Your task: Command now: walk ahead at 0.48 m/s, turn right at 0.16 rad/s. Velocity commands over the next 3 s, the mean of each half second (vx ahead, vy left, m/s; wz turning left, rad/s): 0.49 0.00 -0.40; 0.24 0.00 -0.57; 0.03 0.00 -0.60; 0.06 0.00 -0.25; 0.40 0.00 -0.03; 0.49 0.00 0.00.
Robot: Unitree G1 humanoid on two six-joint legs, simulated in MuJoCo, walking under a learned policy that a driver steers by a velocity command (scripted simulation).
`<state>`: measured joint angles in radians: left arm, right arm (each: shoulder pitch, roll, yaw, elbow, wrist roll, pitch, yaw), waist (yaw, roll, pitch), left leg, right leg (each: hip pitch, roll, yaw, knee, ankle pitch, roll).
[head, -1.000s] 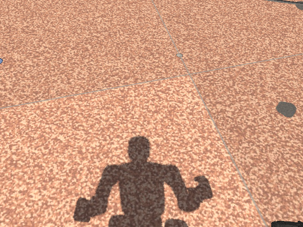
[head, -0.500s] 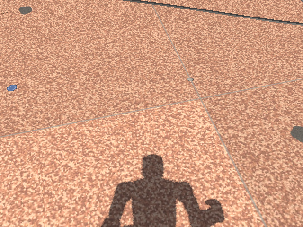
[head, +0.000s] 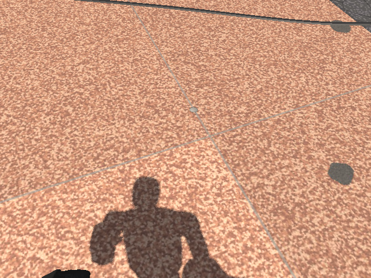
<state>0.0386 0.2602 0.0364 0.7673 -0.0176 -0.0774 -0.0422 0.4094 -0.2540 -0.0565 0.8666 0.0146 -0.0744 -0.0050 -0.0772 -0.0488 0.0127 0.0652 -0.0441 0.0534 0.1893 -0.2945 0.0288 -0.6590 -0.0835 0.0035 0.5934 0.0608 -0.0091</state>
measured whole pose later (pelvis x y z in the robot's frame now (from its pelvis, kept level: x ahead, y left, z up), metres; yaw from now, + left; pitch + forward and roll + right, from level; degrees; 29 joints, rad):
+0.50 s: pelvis +0.28 -0.05 +0.01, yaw -14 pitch +2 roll +0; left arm 0.35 0.28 0.06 0.78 -0.02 -0.06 0.00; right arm 0.04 -0.28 -0.04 0.70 0.00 -0.10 0.00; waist 0.09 0.03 0.03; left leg -0.64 0.07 -0.11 0.58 0.07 -0.05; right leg -0.12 0.12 0.14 0.33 -0.24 -0.09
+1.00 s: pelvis +0.46 -0.07 +0.00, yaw -32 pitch +2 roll +1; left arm 0.15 0.31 0.08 0.59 -0.01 0.06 -0.01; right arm 0.15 -0.30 -0.07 0.78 0.01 -0.02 -0.01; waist -0.04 -0.02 0.08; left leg -0.21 0.05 0.18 0.40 -0.21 0.01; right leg -0.52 -0.06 0.00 0.76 -0.25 0.04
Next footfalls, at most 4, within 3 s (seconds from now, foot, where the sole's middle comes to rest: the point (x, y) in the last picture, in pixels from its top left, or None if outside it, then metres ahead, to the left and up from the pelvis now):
0.10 right None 0.26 -0.13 -0.78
0.62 left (171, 254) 0.56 0.02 -0.78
1.08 right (244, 273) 0.48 -0.23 -0.78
1.50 left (190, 236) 0.63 -0.05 -0.78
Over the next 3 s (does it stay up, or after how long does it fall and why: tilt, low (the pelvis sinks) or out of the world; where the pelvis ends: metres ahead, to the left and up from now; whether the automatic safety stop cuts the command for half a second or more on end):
stays up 0.74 -0.48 0.01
